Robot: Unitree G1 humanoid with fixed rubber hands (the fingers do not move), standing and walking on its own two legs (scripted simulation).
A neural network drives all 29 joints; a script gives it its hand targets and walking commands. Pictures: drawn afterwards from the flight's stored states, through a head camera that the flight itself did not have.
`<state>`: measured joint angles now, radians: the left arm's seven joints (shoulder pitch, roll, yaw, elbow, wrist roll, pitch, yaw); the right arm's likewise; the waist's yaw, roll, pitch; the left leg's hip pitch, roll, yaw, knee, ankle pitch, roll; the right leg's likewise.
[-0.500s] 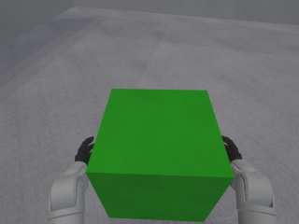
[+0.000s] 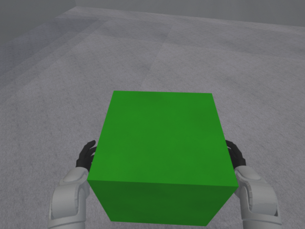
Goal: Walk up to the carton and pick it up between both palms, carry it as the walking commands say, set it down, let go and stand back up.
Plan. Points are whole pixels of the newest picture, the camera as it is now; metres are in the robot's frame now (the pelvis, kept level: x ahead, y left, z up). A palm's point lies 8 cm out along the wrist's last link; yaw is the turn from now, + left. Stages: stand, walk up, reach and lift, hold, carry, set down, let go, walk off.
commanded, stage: carry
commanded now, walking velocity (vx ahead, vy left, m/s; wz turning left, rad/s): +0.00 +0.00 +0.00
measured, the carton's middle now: (160, 158) +0.33 +0.00 -0.01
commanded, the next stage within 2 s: none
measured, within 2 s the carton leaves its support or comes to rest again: neither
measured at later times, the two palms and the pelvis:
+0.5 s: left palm (76, 189) +0.20 +0.19 +0.06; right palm (244, 190) +0.21 -0.19 +0.06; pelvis -0.05 +0.01 -0.01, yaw -1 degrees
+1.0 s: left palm out of the picture +0.03 +0.24 +0.02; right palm out of the picture +0.04 -0.14 +0.03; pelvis -0.21 +0.04 -0.03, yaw +3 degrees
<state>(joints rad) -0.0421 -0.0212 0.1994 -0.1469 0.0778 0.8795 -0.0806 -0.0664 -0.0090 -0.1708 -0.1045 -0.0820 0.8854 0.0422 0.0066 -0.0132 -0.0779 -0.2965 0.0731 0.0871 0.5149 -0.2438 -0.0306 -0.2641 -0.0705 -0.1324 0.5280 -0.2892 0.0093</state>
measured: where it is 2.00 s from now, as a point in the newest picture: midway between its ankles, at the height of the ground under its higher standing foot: outside the picture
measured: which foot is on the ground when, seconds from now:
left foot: down 0.00-1.00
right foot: down 0.00-0.82, up 0.84-1.00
